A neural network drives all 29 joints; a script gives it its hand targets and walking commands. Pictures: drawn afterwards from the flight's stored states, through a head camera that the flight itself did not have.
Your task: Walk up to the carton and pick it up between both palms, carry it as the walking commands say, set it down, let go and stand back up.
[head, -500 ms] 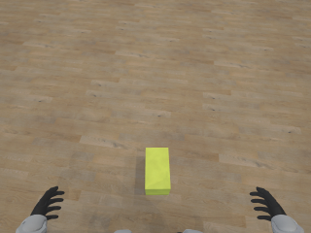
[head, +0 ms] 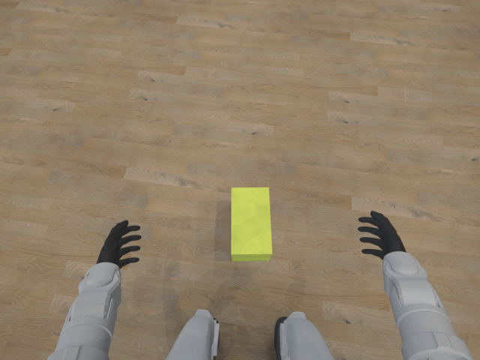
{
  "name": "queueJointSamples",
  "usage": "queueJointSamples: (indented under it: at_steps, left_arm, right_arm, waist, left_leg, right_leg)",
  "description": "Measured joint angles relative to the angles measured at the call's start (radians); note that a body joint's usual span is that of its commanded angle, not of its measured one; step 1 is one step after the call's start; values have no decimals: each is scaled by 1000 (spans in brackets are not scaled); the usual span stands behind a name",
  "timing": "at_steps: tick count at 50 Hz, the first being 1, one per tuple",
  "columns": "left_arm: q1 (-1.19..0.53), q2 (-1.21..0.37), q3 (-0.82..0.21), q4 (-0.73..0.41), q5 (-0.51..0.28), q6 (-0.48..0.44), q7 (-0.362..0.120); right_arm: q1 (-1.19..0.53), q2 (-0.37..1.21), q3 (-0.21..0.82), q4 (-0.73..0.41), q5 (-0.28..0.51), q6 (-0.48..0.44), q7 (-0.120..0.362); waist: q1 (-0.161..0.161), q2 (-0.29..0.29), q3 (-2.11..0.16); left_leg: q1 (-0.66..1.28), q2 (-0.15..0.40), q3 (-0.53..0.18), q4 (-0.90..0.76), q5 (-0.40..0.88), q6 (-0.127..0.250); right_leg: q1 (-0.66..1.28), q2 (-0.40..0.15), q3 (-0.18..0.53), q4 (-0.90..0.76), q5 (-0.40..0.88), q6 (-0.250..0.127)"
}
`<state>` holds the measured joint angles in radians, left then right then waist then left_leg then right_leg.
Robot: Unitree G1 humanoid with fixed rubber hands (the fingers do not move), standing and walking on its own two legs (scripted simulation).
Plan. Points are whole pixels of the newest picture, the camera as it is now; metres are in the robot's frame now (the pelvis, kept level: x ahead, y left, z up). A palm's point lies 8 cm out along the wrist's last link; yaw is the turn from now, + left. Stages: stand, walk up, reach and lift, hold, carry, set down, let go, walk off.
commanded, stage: reach and lift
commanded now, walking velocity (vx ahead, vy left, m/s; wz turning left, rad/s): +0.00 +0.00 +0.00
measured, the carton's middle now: (250, 225) +0.49 +0.00 -0.65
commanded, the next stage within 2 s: none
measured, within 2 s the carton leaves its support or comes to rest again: neither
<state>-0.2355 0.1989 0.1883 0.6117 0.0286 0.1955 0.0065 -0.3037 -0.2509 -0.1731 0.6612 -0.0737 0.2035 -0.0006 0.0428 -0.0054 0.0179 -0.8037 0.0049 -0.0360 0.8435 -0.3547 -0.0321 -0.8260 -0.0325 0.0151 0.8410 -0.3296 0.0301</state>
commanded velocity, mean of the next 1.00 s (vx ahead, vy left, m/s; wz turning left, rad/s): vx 0.00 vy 0.00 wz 0.00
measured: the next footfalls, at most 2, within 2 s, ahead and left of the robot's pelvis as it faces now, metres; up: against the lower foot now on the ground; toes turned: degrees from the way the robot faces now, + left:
none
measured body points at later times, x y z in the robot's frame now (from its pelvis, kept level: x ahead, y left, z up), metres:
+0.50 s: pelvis -0.04 +0.00 -0.04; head +0.22 +0.00 +0.32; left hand +0.41 +0.20 -0.15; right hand +0.44 -0.18 -0.15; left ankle +0.02 +0.14 -0.69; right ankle +0.03 -0.14 -0.69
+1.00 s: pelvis -0.03 +0.00 -0.06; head +0.30 +0.00 +0.24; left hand +0.48 +0.17 -0.20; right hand +0.50 -0.14 -0.20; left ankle +0.02 +0.14 -0.69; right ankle +0.04 -0.14 -0.69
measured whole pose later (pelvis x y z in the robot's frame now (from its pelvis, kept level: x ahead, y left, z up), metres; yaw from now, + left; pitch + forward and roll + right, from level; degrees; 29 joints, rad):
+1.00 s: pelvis -0.03 +0.00 -0.06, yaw +0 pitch +46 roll +1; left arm -1.11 0.05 0.46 0.79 0.19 0.07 0.08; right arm -1.16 -0.09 -0.41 0.84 -0.22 0.09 -0.09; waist 0.04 -0.01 0.02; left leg -1.51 -0.01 -0.06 1.01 -0.31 -0.05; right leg -1.53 0.00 0.06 1.01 -0.28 0.03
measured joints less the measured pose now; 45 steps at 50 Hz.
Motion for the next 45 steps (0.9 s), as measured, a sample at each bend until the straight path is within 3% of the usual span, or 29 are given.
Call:
queueJointSamples:
  at_steps: [15, 29, 37, 45]
  left_arm:
    - [-430, -51, 77, 100, 20, 46, 65]
    - [-754, -105, 187, 215, 81, -44, 95]
    - [-883, -105, 240, 238, 107, -93, 90]
    - [-888, -124, 264, 190, 139, -120, 75]
  right_arm:
    - [-415, 9, -46, 124, 4, 37, -16]
    - [-761, 76, -169, 259, -58, -41, -76]
    - [-870, 102, -208, 244, -80, -78, -96]
    - [-876, 136, -226, 183, -120, -104, -90]
  waist:
    - [-3, -1, 45]
    - [-2, -7, 40]
    - [-6, -4, 33]
    - [-8, -2, 19]
  left_leg:
    - [-283, -5, 19, 98, 42, 6]
    - [-503, -9, -2, 152, 47, -9]
    - [-607, -9, -16, 158, 49, -17]
    - [-662, -12, -21, 142, 56, -18]
  right_leg:
    - [-287, 11, 40, 90, 53, 12]
    - [-507, 23, 38, 152, 50, 3]
    - [-609, 30, 35, 159, 51, -1]
    - [-662, 34, 39, 142, 57, 1]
